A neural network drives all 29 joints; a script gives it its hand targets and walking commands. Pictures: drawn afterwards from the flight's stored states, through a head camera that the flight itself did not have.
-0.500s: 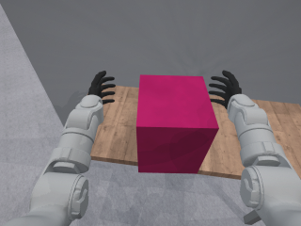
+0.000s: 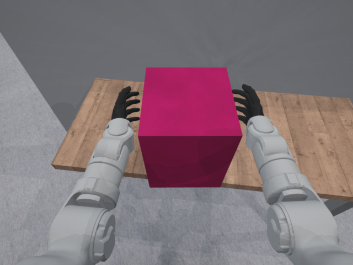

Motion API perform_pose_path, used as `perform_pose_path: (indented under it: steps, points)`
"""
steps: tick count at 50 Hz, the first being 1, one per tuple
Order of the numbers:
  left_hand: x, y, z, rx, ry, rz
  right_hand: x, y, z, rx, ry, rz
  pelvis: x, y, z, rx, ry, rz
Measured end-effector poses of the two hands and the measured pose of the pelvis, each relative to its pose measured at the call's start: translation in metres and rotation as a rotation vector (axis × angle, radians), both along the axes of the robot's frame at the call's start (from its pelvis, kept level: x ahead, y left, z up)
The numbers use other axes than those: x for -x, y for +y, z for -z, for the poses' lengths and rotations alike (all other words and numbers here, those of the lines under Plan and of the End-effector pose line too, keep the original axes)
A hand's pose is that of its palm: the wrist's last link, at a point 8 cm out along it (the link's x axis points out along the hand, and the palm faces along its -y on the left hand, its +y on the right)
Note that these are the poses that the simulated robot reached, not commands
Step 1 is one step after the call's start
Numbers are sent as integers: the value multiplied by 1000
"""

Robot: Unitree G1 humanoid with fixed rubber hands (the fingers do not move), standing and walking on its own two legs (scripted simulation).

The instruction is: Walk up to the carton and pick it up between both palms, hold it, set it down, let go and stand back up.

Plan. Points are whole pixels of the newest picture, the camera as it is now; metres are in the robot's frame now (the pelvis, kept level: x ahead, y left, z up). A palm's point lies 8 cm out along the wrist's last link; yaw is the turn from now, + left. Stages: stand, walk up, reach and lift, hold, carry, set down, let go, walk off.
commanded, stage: reach and lift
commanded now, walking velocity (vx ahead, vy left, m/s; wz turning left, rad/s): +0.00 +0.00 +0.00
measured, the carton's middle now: (185, 131) +0.46 -0.05 +0.01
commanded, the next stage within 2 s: none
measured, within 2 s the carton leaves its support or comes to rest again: neither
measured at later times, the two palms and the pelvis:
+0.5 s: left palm (118, 113) +0.43 +0.10 +0.12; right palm (252, 110) +0.42 -0.19 +0.12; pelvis -0.01 +0.01 +0.00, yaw +1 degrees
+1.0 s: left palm (120, 113) +0.43 +0.10 +0.12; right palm (252, 111) +0.43 -0.19 +0.11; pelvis +0.00 +0.00 +0.00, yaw +2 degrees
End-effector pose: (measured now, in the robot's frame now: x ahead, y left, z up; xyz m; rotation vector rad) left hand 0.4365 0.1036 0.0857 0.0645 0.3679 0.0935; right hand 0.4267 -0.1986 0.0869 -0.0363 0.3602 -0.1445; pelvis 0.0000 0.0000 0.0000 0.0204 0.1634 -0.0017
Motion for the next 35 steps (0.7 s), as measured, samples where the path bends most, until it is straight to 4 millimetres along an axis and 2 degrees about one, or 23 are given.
perform_pose_path:
  steps: [5,11,24,35]
  points:
    - [-3,3,-18,8,-20,-1,-8,9,-21,17,-17,0,1,-4,0,-1,0,-8]
    - [-2,5,-33,-5,-23,8,-8,17,-34,10,-2,19,2,-2,-1,1,-13,-15]
    - [7,1,-32,15,-34,3,3,12,-30,-11,-13,41,10,7,-1,1,-41,-20]
    - [2,-2,-31,25,-33,-31,-2,8,-23,3,-13,25,8,3,0,2,-28,-22]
